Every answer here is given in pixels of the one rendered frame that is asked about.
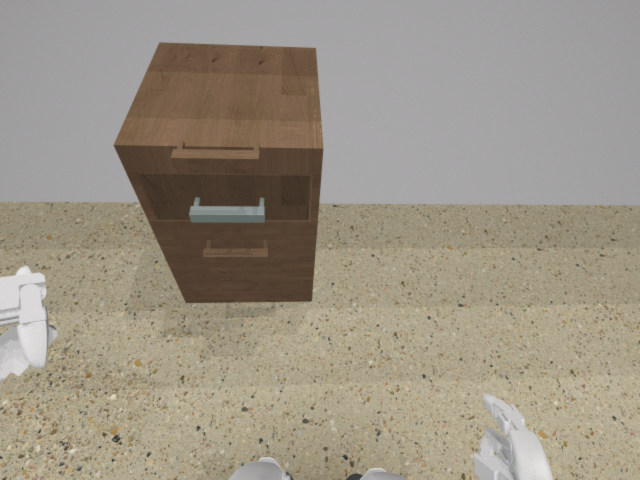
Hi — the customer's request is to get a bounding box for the handle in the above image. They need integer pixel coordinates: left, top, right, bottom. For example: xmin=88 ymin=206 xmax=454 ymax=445
xmin=189 ymin=197 xmax=265 ymax=223
xmin=203 ymin=248 xmax=269 ymax=263
xmin=171 ymin=149 xmax=260 ymax=170

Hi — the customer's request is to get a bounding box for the left robot shin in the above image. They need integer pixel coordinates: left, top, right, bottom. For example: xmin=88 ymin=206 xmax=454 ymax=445
xmin=258 ymin=457 xmax=283 ymax=471

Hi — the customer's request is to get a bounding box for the robot right hand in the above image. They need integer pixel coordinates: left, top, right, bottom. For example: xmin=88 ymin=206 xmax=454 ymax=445
xmin=474 ymin=394 xmax=553 ymax=480

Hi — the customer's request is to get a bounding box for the cabinet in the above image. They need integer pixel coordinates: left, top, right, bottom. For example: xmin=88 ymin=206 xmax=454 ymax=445
xmin=114 ymin=42 xmax=323 ymax=303

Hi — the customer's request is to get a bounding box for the robot left hand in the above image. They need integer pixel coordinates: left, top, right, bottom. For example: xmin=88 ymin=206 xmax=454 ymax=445
xmin=0 ymin=266 xmax=57 ymax=383

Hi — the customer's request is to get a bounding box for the drawer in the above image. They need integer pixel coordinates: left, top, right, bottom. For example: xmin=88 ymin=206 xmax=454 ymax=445
xmin=138 ymin=172 xmax=311 ymax=220

